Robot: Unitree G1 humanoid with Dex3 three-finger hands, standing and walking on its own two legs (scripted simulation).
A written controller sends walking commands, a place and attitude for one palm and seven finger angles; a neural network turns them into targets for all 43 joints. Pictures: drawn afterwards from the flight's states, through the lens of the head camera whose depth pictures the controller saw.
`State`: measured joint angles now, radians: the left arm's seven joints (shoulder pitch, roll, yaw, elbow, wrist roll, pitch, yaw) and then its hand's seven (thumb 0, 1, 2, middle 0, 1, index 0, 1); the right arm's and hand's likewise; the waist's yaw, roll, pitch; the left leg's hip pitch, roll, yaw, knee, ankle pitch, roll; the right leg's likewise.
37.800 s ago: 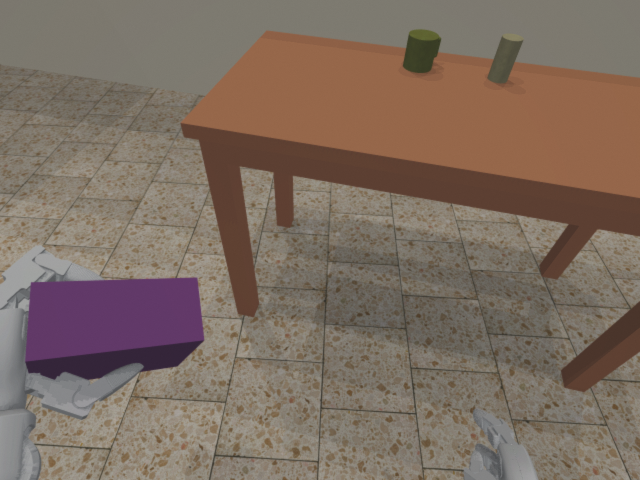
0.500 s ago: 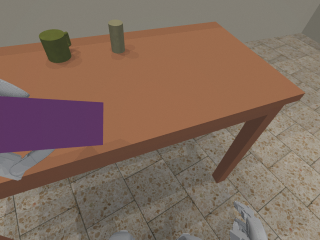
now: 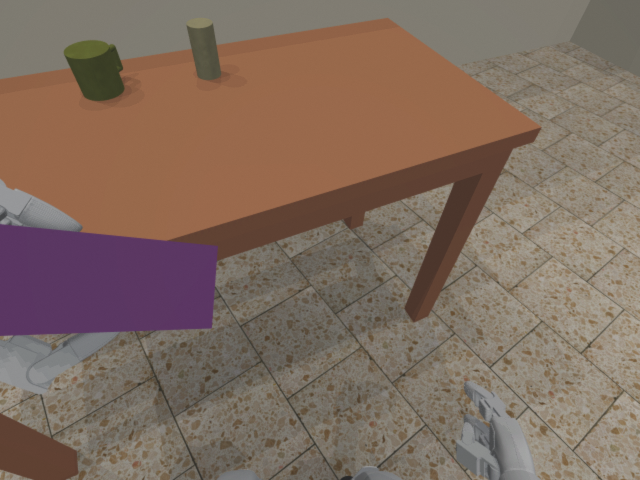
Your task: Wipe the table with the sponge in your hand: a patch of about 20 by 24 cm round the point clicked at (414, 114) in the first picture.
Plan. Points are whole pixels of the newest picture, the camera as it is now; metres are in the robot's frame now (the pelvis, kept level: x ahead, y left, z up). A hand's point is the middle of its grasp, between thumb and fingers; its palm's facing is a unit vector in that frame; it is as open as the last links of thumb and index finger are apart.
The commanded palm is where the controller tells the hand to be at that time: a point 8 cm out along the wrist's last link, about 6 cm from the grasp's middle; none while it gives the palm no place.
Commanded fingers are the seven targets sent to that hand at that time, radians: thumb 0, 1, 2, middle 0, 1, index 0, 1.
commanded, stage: stop stepping back and stand still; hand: left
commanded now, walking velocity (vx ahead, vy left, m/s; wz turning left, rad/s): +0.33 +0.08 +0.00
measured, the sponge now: (136, 283) +0.24 +0.16 +0.21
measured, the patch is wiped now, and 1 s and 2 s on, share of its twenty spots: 1.00 1.00 1.00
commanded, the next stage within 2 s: stand and wait in 0.92 s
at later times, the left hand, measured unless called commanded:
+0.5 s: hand out of the picture +0.08 +0.19 +0.25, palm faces +0.42 -0.84 -0.35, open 10.5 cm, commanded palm +0.04 +0.25 +0.26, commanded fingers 0.00 0.10 1.30 -1.20 -1.60 -1.20 -1.60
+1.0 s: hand out of the picture +0.06 +0.17 +0.25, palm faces +0.46 -0.78 -0.42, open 10.5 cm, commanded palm +0.01 +0.22 +0.26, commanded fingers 0.00 0.10 1.30 -1.20 -1.60 -1.20 -1.60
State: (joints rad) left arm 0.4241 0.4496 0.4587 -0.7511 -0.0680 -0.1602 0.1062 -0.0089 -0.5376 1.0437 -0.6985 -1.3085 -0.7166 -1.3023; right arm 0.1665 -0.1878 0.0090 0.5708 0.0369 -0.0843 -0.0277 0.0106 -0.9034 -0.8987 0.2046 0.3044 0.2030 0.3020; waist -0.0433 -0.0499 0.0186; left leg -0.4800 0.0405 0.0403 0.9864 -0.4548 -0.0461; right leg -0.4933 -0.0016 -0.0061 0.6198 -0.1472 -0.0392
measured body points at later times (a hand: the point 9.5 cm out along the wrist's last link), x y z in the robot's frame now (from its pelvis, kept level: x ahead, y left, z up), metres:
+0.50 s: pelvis -0.12 -0.03 +0.00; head -0.15 -0.03 +0.45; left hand +0.05 +0.23 +0.27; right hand +0.02 -0.27 -0.09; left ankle -0.12 +0.10 -0.71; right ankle -0.05 -0.12 -0.72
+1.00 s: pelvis -0.15 -0.06 +0.01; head -0.14 -0.07 +0.46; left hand +0.03 +0.21 +0.27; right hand +0.02 -0.32 -0.07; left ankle -0.12 +0.09 -0.72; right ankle -0.10 -0.15 -0.72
